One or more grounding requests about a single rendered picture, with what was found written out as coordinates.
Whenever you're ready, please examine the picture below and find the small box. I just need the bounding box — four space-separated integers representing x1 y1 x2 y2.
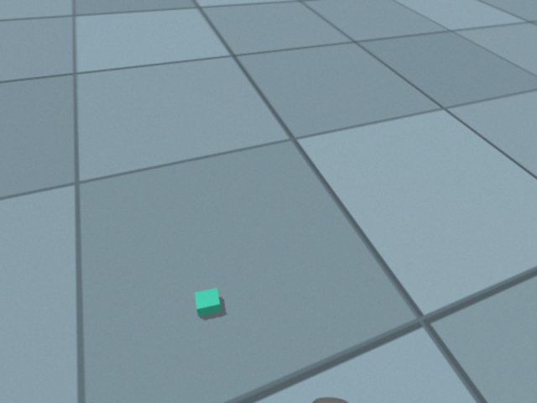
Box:
195 288 221 317

